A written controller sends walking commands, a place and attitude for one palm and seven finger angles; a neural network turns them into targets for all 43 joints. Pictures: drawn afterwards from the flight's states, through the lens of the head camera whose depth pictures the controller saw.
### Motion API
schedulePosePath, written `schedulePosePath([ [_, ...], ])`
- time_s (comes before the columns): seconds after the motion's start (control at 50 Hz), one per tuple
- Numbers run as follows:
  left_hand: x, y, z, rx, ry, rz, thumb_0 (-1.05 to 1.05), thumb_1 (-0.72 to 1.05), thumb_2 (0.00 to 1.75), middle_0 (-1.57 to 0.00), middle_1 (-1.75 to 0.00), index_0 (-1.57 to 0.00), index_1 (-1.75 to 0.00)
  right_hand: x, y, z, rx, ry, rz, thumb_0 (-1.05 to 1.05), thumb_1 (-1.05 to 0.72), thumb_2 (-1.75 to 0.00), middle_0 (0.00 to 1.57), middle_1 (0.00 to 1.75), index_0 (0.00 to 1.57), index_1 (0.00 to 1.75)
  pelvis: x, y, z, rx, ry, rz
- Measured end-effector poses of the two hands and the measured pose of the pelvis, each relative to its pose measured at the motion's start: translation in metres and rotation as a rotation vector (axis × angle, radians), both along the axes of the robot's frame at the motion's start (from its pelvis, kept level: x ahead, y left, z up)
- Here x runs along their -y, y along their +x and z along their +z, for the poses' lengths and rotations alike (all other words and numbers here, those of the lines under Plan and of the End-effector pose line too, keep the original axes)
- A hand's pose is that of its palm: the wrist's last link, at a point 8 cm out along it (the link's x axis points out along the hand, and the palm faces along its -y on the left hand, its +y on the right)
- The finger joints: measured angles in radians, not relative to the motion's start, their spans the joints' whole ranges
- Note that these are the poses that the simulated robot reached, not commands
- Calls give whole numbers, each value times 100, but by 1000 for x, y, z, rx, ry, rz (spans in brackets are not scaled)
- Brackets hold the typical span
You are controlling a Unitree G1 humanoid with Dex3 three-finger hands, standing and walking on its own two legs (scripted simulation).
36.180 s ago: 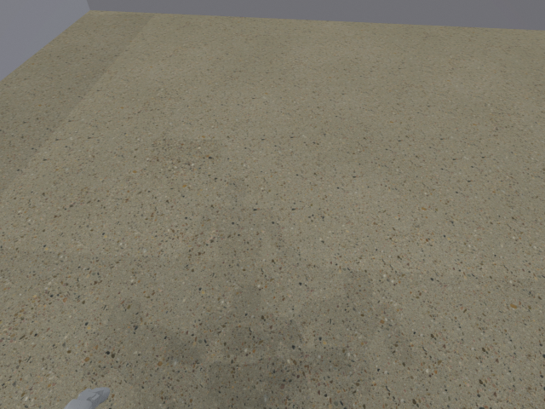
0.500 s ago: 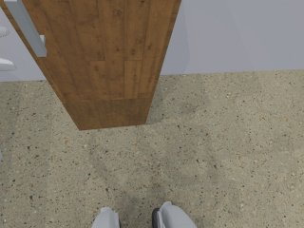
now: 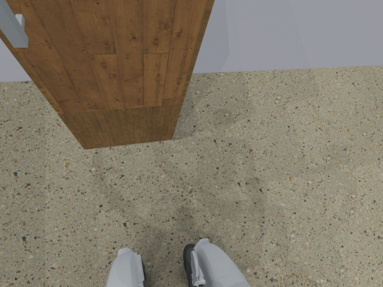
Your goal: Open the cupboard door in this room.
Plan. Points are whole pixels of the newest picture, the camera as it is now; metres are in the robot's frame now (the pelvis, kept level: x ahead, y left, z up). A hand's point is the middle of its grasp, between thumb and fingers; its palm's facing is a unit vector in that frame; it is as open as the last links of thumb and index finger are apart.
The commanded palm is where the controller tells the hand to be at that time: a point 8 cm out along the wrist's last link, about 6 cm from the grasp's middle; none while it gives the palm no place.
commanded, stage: move the hooked fingers beside the handle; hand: left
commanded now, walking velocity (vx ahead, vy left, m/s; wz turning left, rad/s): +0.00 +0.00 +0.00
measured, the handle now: out of the picture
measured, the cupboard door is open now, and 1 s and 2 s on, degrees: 0 0 0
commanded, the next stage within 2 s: slide the fingers in behind the handle in 0.40 s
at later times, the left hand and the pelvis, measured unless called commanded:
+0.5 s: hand out of the picture +0.53 +0.30 +0.13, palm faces +0.08 -1.00 +0.00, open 14.0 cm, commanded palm +0.52 +0.33 +0.12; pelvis +0.01 +0.00 +0.01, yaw +1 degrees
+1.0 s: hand out of the picture +0.54 +0.27 +0.13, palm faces +0.06 -1.00 +0.00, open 13.8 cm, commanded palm +0.53 +0.30 +0.12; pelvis +0.00 -0.01 +0.01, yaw +1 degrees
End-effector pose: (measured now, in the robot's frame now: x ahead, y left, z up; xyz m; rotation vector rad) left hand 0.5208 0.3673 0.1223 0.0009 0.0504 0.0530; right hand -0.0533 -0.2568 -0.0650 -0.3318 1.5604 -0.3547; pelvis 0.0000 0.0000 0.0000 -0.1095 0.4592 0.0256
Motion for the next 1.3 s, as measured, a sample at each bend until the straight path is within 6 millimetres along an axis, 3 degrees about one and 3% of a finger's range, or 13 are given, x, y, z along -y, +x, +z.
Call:
schedulePosePath([
  [0.26,8,-1,7,5,-17,-14,-1,-50,30,-30,-120,-30,-120,-18,18,2,49,54,-1,0,-90,-90,21,30,20,30,-10,14,9,25,1,1],
  [0.52,10,-20,8,12,-2,24,-1,-50,30,-30,-120,-30,-120,-1,42,-2,123,46,50,0,-90,-90,21,30,20,30,-4,8,10,62,13,10],
  [0.66,23,-23,12,14,9,-11,-1,-50,30,-30,-120,-30,-120,11,39,-3,107,34,71,0,-90,-90,21,30,20,30,3,2,10,66,17,23],
  [0.8,40,-12,3,-15,-9,-9,-1,-50,30,-30,-120,-30,-120,18,30,-3,117,13,58,0,-90,-90,21,30,20,30,9,-3,7,55,19,17],
  [1.06,46,-3,8,-13,21,5,-1,-50,30,-30,-120,-33,-123,8,1,-4,48,51,-8,0,-90,-90,21,30,20,30,11,1,8,43,23,3],
  [1.3,69,-3,5,8,-7,-25,-1,-50,30,-30,-120,-31,-121,7,17,-3,82,63,7,0,-90,-90,21,30,20,30,8,10,13,60,27,4],
])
